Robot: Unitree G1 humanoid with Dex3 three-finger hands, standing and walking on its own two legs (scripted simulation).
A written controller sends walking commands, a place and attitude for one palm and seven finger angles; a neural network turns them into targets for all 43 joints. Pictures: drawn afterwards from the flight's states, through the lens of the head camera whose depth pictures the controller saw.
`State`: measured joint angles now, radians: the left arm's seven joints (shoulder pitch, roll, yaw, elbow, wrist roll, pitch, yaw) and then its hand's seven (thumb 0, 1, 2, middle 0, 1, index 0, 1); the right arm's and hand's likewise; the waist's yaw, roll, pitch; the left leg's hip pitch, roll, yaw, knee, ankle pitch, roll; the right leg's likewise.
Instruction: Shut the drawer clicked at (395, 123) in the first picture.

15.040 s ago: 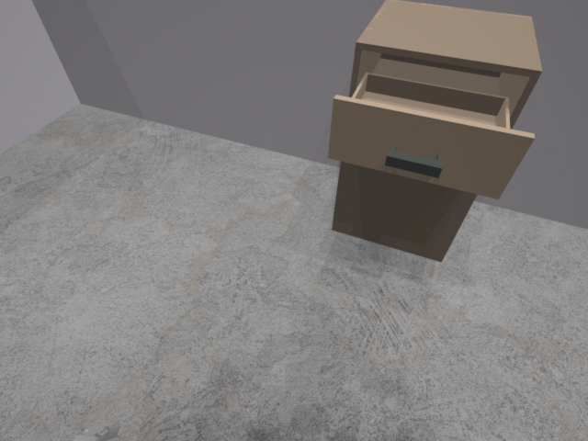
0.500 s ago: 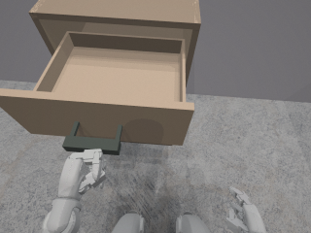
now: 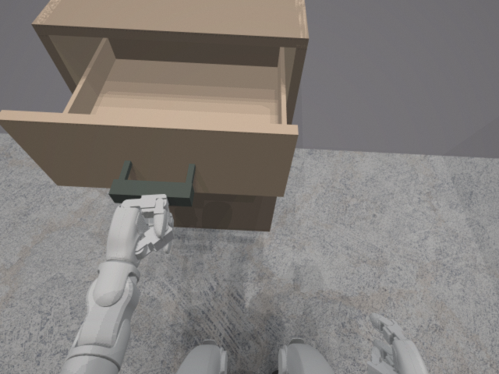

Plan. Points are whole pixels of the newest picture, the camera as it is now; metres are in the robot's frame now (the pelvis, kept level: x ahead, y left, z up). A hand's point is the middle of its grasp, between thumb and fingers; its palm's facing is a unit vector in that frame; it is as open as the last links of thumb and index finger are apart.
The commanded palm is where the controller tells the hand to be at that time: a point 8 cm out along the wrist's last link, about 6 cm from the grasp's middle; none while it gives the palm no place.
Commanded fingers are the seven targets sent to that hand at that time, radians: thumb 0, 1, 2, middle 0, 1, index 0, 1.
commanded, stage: push the drawer shut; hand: left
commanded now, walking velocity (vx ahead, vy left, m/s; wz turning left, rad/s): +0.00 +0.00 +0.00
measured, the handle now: (156, 180) +0.41 +0.17 +0.04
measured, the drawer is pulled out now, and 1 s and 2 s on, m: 0.21 0.09 0.00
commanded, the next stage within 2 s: none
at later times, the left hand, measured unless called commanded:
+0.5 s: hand (175, 199) +0.38 +0.13 +0.03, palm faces -0.03 -1.00 -0.05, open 3.4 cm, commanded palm +0.37 +0.18 +0.04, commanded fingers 0.00 0.90 0.90 -1.40 -1.60 -1.40 -1.60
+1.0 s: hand (181, 167) +0.45 +0.13 +0.03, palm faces -0.01 -1.00 -0.05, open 3.4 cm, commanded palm +0.43 +0.18 +0.04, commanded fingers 0.00 0.90 0.90 -1.40 -1.60 -1.40 -1.60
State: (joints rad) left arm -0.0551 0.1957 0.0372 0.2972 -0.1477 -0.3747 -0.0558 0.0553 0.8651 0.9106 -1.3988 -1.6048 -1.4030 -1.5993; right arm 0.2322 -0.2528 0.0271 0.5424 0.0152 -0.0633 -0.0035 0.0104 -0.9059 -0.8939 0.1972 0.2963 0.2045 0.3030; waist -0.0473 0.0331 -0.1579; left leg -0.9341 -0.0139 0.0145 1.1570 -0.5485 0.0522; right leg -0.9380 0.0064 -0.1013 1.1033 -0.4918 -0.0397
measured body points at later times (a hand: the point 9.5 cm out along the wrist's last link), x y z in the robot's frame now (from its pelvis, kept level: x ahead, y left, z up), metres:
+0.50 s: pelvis +0.00 +0.01 +0.00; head +0.10 +0.01 +0.44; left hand +0.38 +0.19 +0.04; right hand +0.12 -0.25 -0.11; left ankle +0.00 +0.09 -0.65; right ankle +0.02 -0.10 -0.65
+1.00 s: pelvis -0.01 +0.00 +0.00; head +0.11 +0.01 +0.43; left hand +0.44 +0.19 +0.04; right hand +0.05 -0.26 -0.12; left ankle +0.00 +0.08 -0.65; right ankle +0.02 -0.10 -0.65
